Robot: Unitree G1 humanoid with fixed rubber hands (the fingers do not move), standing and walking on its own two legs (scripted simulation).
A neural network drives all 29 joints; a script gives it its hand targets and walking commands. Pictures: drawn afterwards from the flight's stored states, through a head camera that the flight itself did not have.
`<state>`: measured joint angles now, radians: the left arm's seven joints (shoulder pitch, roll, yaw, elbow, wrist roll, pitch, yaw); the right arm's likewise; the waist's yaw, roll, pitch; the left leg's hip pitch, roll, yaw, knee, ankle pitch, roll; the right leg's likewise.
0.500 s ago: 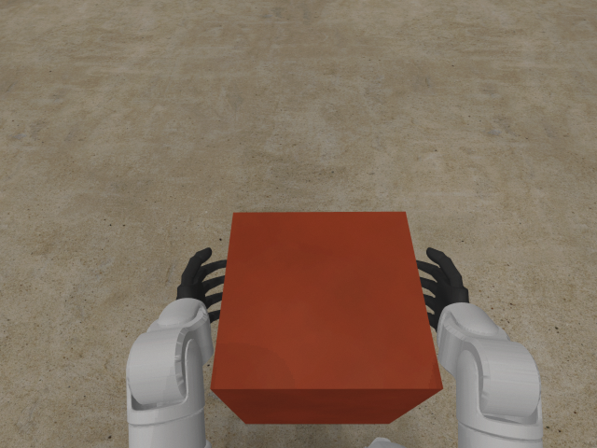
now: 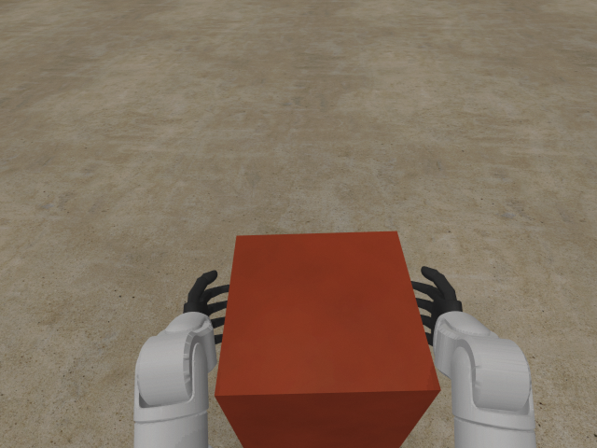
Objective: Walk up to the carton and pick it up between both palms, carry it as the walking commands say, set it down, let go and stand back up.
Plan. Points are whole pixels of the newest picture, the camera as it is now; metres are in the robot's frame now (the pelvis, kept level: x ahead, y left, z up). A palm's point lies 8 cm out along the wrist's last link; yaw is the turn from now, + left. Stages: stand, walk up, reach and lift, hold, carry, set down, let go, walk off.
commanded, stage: carry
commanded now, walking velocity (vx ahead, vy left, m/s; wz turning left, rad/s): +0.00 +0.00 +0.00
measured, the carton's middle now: (319, 349) +0.27 +0.01 +0.01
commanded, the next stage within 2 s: none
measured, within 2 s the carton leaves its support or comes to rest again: neither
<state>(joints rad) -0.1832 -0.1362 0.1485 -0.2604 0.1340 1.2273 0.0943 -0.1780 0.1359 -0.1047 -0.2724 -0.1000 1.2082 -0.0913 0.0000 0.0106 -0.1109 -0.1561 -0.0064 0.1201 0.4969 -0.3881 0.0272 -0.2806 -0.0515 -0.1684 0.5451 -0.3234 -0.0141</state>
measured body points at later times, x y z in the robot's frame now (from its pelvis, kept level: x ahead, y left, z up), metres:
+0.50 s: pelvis -0.02 +0.00 +0.00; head -0.03 -0.01 +0.45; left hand +0.26 +0.15 +0.07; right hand +0.26 -0.15 +0.07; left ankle -0.09 +0.08 -0.73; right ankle -0.03 -0.10 -0.73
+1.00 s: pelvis -0.05 -0.01 +0.00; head -0.08 -0.01 +0.45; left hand +0.23 +0.15 +0.06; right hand +0.23 -0.16 +0.06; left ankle -0.09 +0.08 -0.73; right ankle -0.03 -0.10 -0.73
